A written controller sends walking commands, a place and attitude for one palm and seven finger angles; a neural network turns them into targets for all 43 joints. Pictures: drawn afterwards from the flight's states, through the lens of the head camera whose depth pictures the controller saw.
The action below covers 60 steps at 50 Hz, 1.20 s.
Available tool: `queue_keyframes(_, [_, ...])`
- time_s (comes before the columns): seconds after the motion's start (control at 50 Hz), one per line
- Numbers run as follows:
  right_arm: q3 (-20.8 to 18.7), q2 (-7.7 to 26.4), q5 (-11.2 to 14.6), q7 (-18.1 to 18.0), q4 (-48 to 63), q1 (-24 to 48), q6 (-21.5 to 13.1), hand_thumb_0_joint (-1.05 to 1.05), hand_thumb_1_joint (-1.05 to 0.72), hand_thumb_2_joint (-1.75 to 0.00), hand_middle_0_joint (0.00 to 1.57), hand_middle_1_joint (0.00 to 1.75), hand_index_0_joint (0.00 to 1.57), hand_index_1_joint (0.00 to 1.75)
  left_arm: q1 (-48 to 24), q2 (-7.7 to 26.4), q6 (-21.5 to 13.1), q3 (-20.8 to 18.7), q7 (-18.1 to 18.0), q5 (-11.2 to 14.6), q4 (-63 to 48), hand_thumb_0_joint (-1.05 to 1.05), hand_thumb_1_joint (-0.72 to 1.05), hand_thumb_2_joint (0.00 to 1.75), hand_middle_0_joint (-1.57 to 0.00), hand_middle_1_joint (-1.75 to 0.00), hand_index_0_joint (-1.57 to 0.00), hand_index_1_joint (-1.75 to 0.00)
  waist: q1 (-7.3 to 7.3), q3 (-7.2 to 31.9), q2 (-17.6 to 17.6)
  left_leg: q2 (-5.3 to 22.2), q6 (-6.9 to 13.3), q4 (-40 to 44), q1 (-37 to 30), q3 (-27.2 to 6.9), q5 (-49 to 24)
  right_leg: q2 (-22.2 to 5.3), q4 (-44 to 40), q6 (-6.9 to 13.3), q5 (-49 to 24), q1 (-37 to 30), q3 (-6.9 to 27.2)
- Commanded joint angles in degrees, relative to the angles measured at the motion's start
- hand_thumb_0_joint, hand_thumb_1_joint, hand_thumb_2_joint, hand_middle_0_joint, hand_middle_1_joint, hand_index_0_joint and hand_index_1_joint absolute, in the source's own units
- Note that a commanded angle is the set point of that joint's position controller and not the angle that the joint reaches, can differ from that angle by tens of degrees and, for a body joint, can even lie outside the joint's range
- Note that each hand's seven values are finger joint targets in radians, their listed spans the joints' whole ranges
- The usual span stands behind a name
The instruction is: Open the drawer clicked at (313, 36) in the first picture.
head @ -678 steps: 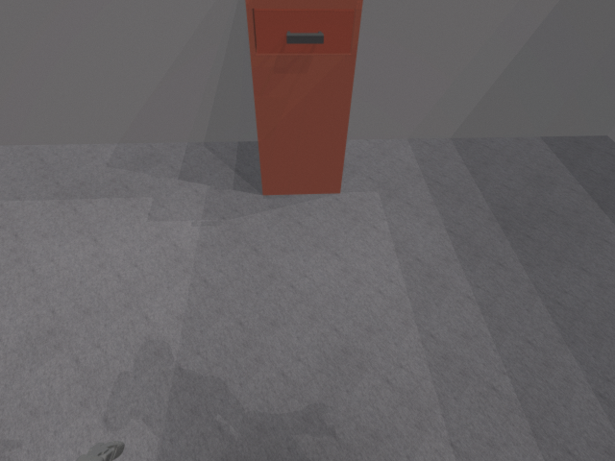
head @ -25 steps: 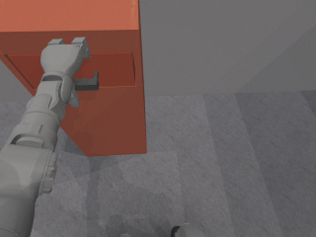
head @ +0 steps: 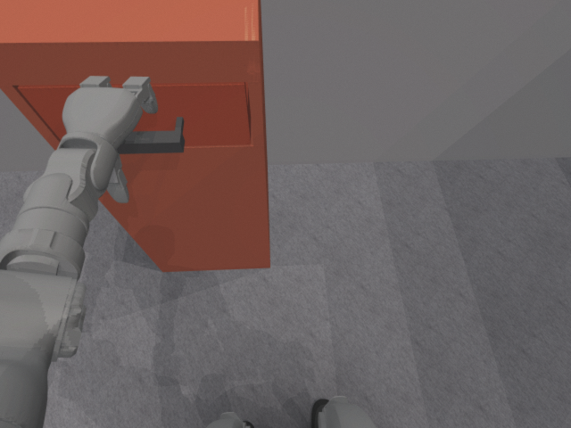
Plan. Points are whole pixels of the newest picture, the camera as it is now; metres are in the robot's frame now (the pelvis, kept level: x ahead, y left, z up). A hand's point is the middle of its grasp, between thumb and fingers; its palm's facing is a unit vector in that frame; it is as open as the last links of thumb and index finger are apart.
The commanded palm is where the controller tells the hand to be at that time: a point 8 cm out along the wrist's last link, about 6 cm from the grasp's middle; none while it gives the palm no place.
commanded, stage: move the hooked fingers above the handle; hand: left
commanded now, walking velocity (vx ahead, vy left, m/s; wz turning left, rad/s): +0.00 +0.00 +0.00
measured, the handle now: (145, 132) +0.57 +0.21 +0.01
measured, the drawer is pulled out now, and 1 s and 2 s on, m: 0.00 0.00 0.00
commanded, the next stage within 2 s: lower the fingers behind the handle in 0.88 s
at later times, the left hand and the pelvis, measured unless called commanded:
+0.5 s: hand (127, 126) +0.52 +0.20 +0.08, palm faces -0.06 +0.01 -1.00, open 13.7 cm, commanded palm +0.52 +0.21 +0.12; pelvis +0.00 +0.00 +0.00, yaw -1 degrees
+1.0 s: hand (129, 127) +0.52 +0.20 +0.08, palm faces -0.04 +0.00 -1.00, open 13.7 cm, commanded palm +0.51 +0.20 +0.11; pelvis -0.01 +0.00 +0.00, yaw -1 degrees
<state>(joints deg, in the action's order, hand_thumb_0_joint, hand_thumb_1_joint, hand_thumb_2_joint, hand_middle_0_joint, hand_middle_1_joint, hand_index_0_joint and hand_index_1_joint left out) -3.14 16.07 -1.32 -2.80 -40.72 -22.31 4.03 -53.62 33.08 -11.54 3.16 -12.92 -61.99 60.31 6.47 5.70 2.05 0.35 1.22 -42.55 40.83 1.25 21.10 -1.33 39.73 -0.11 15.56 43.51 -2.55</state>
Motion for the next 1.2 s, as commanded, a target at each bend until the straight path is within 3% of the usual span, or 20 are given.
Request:
queue_keyframes(0.0, [-3.59, 8.82, -0.52, 0.5, 0.93, -8.94, -0.92, 0.0, -0.9, -0.9, 0.2, 0.3, 0.2, 0.3, -35.88, 11.43, 2.3, -3.79, -6.52, 1.0, -12.2, 0.0, -0.5, 0.3, -0.3, -1.2, -0.3, -1.2, 3.79, 28.71, 7.57, -1.19, 0.27, 2.12, -19.38, -2.68, -22.89, 3.72, -2.43, 2.06, -11.19, -9.51, 0.25])
queue_keyframes(0.02, [-3.27, 9.05, -0.57, 0.67, 0.68, -8.77, -0.63, 0.0, -0.9, -0.9, 0.2, 0.3, 0.2, 0.3, -34.57, 12.89, 3.84, -5.17, -7.0, 0.87, -9.68, 0.0, -0.5, 0.3, -0.3, -1.2, -0.3, -1.2, 3.24, 28.05, 6.36, -1.28, 0.22, 2.27, -18.04, -2.47, -23.78, 3.83, -2.51, 2.17, -11.98, -10.65, 0.0])
queue_keyframes(0.1, [-2.78, 9.06, -0.32, 1.78, 0.71, -8.04, 0.23, 0.0, -0.9, -0.9, 0.2, 0.3, 0.2, 0.3, -32.61, 11.52, 10.13, -3.93, -6.93, 0.14, -5.28, 0.0, -0.5, 0.3, -0.3, -1.2, -0.3, -1.2, 2.32, 26.88, 6.49, -0.95, -0.12, 3.24, -17.39, -1.83, -27.04, 3.83, -2.76, 2.15, -15.04, -13.07, -0.38])
queue_keyframes(0.12, [-2.63, 9.32, -0.18, 1.72, 0.68, -7.96, 0.52, 0.0, -0.9, -0.9, 0.2, 0.3, 0.2, 0.3, -33.45, 11.83, 10.92, -4.0, -6.56, 0.26, -4.68, 0.0, -0.5, 0.3, -0.3, -1.2, -0.3, -1.2, 2.89, 26.59, 3.82, -0.92, 0.07, 3.53, -16.59, -1.86, -26.95, 3.89, -3.1, 2.08, -15.87, -14.33, -0.34])
queue_keyframes(0.18, [-2.44, 9.06, 0.4, 1.61, 1.28, -7.17, 0.71, 0.0, -0.9, -0.9, 0.2, 0.3, 0.2, 0.3, -33.38, 10.93, 12.52, -2.61, -5.27, -0.29, -3.62, 0.0, -0.5, 0.3, -0.3, -1.2, -0.3, -1.2, 2.65, 23.78, 3.08, -0.96, 0.36, 5.35, -15.3, -1.49, -23.31, 3.65, -4.11, 1.97, -14.28, -15.32, -0.14])
queue_keyframes(0.22, [-2.47, 9.03, 0.49, 1.32, 1.66, -6.73, 0.82, 0.0, -0.9, -0.9, 0.2, 0.3, 0.2, 0.3, -33.22, 9.59, 12.39, -1.82, -4.2, -0.07, -3.6, 0.0, -0.5, 0.3, -0.3, -1.2, -0.3, -1.2, 2.89, 23.66, 1.92, -0.84, 0.49, 5.8, -16.35, -1.7, -23.08, 3.63, -4.7, 2.03, -13.78, -15.55, 0.0])
queue_keyframes(0.26, [-2.27, 8.83, 0.89, 1.04, 2.07, -6.47, 0.62, 0.0, -0.9, -0.9, 0.2, 0.3, 0.2, 0.3, -31.45, 7.68, 12.28, -0.25, -2.84, 0.7, -1.04, 0.0, -0.5, 0.3, -0.3, -1.2, -0.3, -1.2, 3.58, 19.78, -0.69, -0.88, 0.9, 6.86, -14.82, -1.35, -17.88, 3.58, -5.96, 1.68, -10.7, -14.97, 0.19])
queue_keyframes(0.32, [-1.73, 9.43, 0.89, 0.14, 2.48, -6.3, 0.21, 0.0, -0.9, -0.9, 0.2, 0.3, 0.2, 0.3, -31.87, 11.52, 10.49, -2.5, -1.18, 0.88, -0.22, 0.0, -0.5, 0.3, -0.3, -1.2, -0.3, -1.2, 3.76, 18.82, -3.01, -1.26, 1.46, 7.25, -12.1, -1.11, -13.74, 3.25, -6.37, 1.53, -8.82, -16.09, 0.93])
queue_keyframes(0.4, [-1.5, 9.01, 0.86, -0.38, 3.03, -6.94, -0.69, 0.0, -0.9, -0.9, 0.2, 0.3, 0.2, 0.3, -31.81, 11.81, 8.0, -1.79, -0.6, -0.17, -0.01, 0.0, -0.5, 0.3, -0.3, -1.2, -0.3, -1.2, 4.04, 18.64, -1.48, -1.46, 1.54, 6.44, -10.88, -0.91, -11.67, 3.14, -5.6, 1.46, -7.31, -14.28, 1.16])
queue_keyframes(0.5, [-1.8, 8.77, 0.45, -0.34, 3.19, -8.3, -1.07, 0.0, -0.9, -0.9, 0.2, 0.3, 0.2, 0.3, -31.73, 12.3, 5.97, -2.71, -1.42, -0.32, -0.91, 0.0, -0.5, 0.3, -0.3, -1.2, -0.3, -1.2, 3.78, 22.23, -0.05, -1.56, 1.38, 4.52, -10.77, -1.08, -13.96, 3.28, -3.89, 1.54, -9.04, -13.72, 1.2])
queue_keyframes(0.52, [-1.97, 8.71, 0.28, -0.14, 3.26, -8.47, -1.01, 0.0, -0.9, -0.9, 0.2, 0.3, 0.2, 0.3, -32.09, 10.73, 5.69, -1.83, -1.61, 0.09, -1.7, 0.0, -0.5, 0.3, -0.3, -1.2, -0.3, -1.2, 3.96, 23.36, 0.5, -1.71, 1.4, 4.11, -11.31, -1.0, -15.05, 3.38, -3.96, 1.62, -9.86, -13.8, 1.28])
queue_keyframes(0.6, [-2.05, 9.0, 0.47, -0.06, 2.69, -8.97, -1.16, 0.0, -0.9, -0.9, 0.2, 0.3, 0.2, 0.3, -33.8, 10.97, 6.72, -1.43, -2.71, -0.23, -0.47, 0.0, -0.5, 0.3, -0.3, -1.2, -0.3, -1.2, 4.96, 22.01, 0.3, -1.51, 1.41, 4.0, -9.65, -1.16, -12.0, 3.38, -3.96, 1.39, -7.15, -11.74, 1.14])
queue_keyframes(0.7, [-2.24, 9.09, 0.5, 0.37, 2.2, -9.31, -1.04, 0.0, -0.9, -0.9, 0.2, 0.3, 0.2, 0.3, -33.42, 10.51, 8.36, -1.39, -3.32, -0.23, 0.28, 0.0, -0.5, 0.3, -0.3, -1.2, -0.3, -1.2, 4.41, 23.2, 1.47, -1.48, 1.27, 4.03, -10.51, -1.27, -13.23, 3.51, -4.05, 1.57, -7.58, -12.03, 0.99])
queue_keyframes(0.74, [-2.17, 9.22, 0.62, 0.33, 1.8, -9.39, -0.99, 0.0, -0.9, -0.9, 0.2, 0.3, 0.2, 0.3, -34.74, 9.35, 8.97, -0.08, -3.14, 0.27, 1.1, 0.0, -0.5, 0.3, -0.3, -1.2, -0.3, -1.2, 5.59, 21.63, 0.47, -1.43, 1.46, 4.36, -9.8, -1.1, -11.43, 3.47, -4.96, 1.26, -6.57, -11.63, 1.14])
queue_keyframes(0.84, [-1.83, 9.56, 0.75, -0.03, 1.68, -9.23, -1.0, 0.0, -0.9, -0.9, 0.2, 0.3, 0.2, 0.3, -34.86, 13.42, 9.45, -2.22, -2.44, -0.23, 1.94, 0.0, -0.5, 0.3, -0.3, -1.2, -0.3, -1.2, 4.98, 21.78, 1.53, -1.59, 1.57, 4.63, -8.53, -0.82, -10.36, 3.23, -4.92, 1.29, -6.19, -12.87, 1.6])
queue_keyframes(0.9, [-1.77, 9.15, 0.79, -0.09, 2.28, -8.89, -1.16, 0.0, -0.9, -0.9, 0.2, 0.3, 0.2, 0.3, -34.13, 10.56, 8.95, -0.2, -1.77, -0.1, 1.12, 0.0, -0.5, 0.3, -0.3, -1.2, -0.3, -1.2, 4.93, 21.37, 1.98, -1.51, 1.43, 4.91, -9.05, -0.83, -9.98, 3.3, -5.03, 1.39, -5.68, -12.42, 1.28])
queue_keyframes(0.96, [-1.58, 9.28, 0.81, -0.31, 2.39, -8.88, -1.18, 0.0, -0.9, -0.9, 0.2, 0.3, 0.2, 0.3, -32.66, 12.58, 8.26, -1.79, -1.59, -0.21, 1.86, 0.0, -0.5, 0.3, -0.3, -1.2, -0.3, -1.2, 4.44, 21.28, 1.01, -1.54, 1.52, 4.73, -7.94, -0.86, -9.17, 3.3, -4.79, 1.37, -5.26, -12.75, 1.44])
queue_keyframes(1.08, [-1.5, 9.45, 0.85, -0.25, 2.27, -9.42, -1.68, 0.0, -0.9, -0.9, 0.2, 0.3, 0.2, 0.3, -31.73, 8.51, 7.73, 1.0, -1.5, -0.41, 4.3, 0.0, -0.5, 0.3, -0.3, -1.2, -0.3, -1.2, 5.83, 17.84, -1.28, -1.26, 1.56, 4.19, -6.39, -1.29, -6.96, 3.5, -4.22, 1.3, -2.76, -8.24, 0.71])
queue_keyframes(1.12, [-1.6, 9.87, 0.73, -0.09, 2.02, -9.72, -1.65, 0.0, -0.9, -0.9, 0.2, 0.3, 0.2, 0.3, -31.23, 10.5, 7.81, -0.83, -1.78, -0.42, 4.94, 0.0, -0.5, 0.3, -0.3, -1.2, -0.3, -1.2, 5.6, 18.4, -1.87, -1.26, 1.63, 3.6, -5.94, -1.24, -7.54, 3.55, -3.85, 1.38, -3.05, -8.27, 0.72])
queue_keyframes(1.18, [-1.59, 9.65, 0.6, 0.07, 2.13, -10.05, -1.48, 0.0, -0.9, -0.9, 0.2, 0.3, 0.2, 0.3, -30.69, 9.74, 8.64, 0.09, -2.03, -1.05, 5.99, 0.0, -0.5, 0.3, -0.3, -1.2, -0.3, -1.2, 5.7, 19.39, -0.58, -1.42, 1.55, 2.65, -5.2, -0.96, -7.88, 3.52, -2.94, 1.34, -3.42, -7.44, 0.79])
